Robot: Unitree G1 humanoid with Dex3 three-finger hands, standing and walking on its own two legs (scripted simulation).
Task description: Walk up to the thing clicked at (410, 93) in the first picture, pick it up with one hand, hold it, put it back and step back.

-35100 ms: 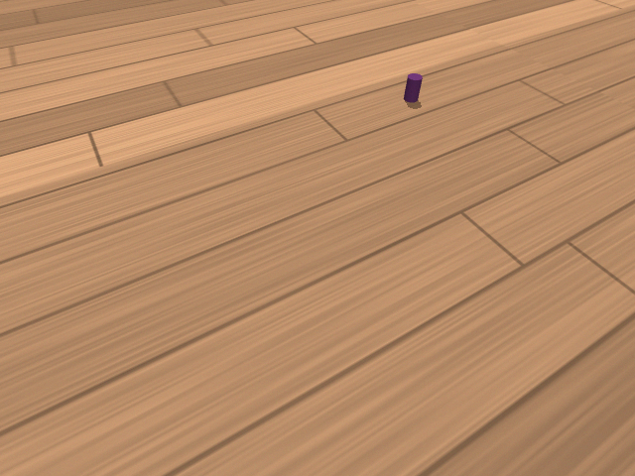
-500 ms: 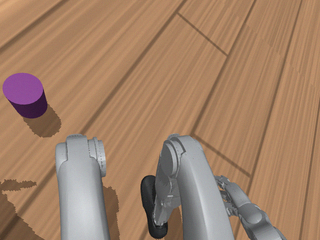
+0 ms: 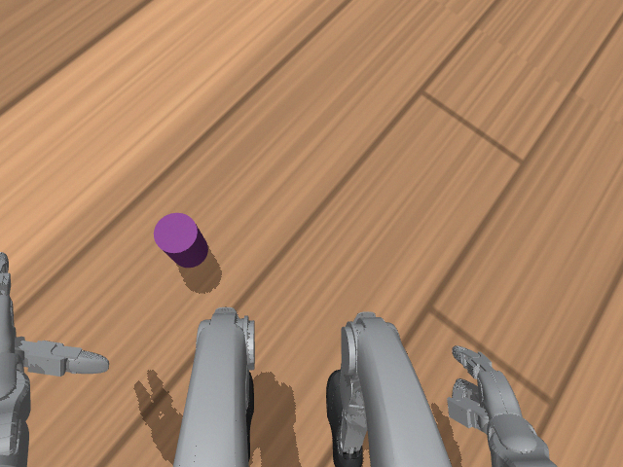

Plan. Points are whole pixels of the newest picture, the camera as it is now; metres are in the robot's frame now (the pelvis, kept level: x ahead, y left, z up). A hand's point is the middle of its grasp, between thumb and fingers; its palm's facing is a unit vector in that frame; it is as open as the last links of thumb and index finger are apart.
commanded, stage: home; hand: left
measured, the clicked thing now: (183, 242) +0.48 +0.27 -0.44
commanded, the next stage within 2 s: none
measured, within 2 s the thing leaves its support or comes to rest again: neither
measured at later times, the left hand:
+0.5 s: hand (14, 362) +0.24 +0.23 +0.11, palm faces +0.20 -0.92 -0.35, open 17.2 cm
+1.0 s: hand (7, 386) +0.23 +0.20 +0.16, palm faces +0.18 -0.94 -0.29, open 17.2 cm
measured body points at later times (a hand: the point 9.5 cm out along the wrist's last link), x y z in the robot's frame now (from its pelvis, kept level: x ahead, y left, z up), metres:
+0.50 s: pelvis +0.06 +0.01 +0.19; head +0.10 +0.03 +0.64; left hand +0.22 +0.28 +0.13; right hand +0.23 -0.23 +0.12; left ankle +0.08 +0.13 -0.47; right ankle +0.07 -0.11 -0.47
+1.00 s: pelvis +0.07 +0.01 +0.22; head +0.09 +0.01 +0.66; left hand +0.21 +0.25 +0.18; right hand +0.26 -0.22 +0.15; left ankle +0.08 +0.13 -0.47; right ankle +0.07 -0.11 -0.47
